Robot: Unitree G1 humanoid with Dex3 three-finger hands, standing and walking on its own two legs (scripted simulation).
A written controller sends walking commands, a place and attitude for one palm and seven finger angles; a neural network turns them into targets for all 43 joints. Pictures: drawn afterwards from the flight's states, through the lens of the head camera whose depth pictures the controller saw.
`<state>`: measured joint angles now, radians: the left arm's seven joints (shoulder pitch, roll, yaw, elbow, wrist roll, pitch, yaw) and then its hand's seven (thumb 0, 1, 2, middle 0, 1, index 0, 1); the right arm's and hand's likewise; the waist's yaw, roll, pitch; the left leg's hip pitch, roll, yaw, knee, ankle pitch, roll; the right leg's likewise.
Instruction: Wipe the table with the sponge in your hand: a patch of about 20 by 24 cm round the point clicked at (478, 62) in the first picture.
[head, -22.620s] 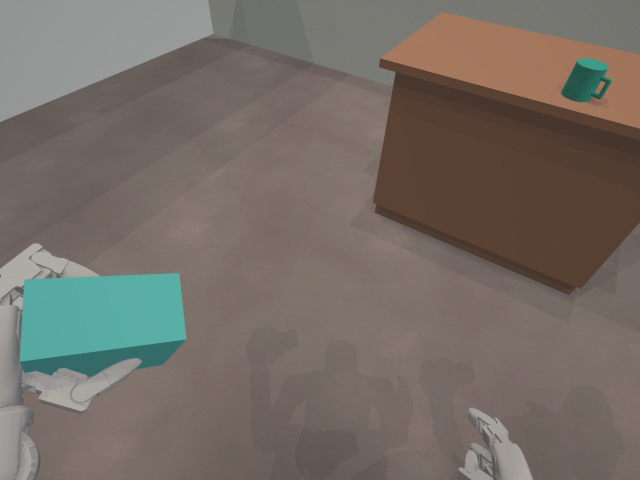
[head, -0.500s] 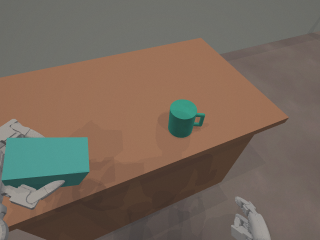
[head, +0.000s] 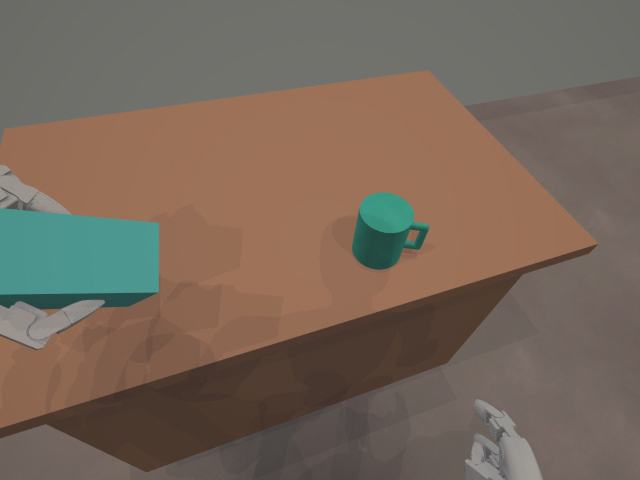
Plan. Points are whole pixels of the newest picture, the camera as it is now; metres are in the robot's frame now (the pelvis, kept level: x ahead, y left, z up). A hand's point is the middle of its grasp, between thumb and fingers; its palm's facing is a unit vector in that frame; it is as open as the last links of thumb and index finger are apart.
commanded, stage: come to a stop and stand still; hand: left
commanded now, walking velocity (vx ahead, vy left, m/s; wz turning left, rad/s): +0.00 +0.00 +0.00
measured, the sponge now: (97, 267) +0.26 +0.25 +0.16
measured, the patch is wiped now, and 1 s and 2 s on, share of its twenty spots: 0.00 0.00 0.00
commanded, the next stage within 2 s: look again from close up in 0.92 s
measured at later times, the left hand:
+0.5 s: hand out of the picture +0.21 +0.33 +0.17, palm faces +0.40 -0.85 -0.34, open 10.1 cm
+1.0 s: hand out of the picture +0.21 +0.34 +0.17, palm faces +0.36 -0.85 -0.39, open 10.1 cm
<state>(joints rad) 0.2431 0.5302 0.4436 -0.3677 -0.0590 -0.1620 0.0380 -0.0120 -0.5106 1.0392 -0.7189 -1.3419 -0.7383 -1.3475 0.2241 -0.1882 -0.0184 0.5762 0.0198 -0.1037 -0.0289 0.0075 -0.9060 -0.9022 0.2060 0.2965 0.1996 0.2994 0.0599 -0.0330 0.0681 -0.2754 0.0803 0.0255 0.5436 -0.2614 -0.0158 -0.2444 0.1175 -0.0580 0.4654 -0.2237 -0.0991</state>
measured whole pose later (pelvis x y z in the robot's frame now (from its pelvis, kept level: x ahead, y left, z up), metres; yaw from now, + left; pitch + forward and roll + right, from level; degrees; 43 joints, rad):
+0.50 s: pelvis -0.01 +0.08 +0.01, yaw -1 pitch -2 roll -1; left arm 0.38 0.35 0.36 -0.43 -0.03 -0.21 0.10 -0.01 -0.51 1.04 -0.72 -1.34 -0.74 -1.35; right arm 0.20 -0.17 0.04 0.60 0.01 -0.16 -0.01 0.01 -0.90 -0.90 0.21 0.30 0.20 0.30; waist 0.03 -0.03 0.05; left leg -0.21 -0.04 0.03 0.47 -0.23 0.06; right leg -0.20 0.02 0.00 0.42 -0.18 0.00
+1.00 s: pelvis -0.01 +0.10 +0.01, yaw +0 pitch -1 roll -1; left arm 0.41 0.38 0.36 -0.48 -0.03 -0.22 0.10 -0.01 -0.51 1.04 -0.72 -1.34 -0.74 -1.35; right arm 0.20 -0.18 0.03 0.57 0.01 -0.12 -0.01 0.01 -0.90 -0.90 0.21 0.30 0.20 0.30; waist 0.02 -0.03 0.08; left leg -0.21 -0.07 0.03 0.43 -0.21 0.08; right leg -0.20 -0.01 0.00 0.39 -0.17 0.02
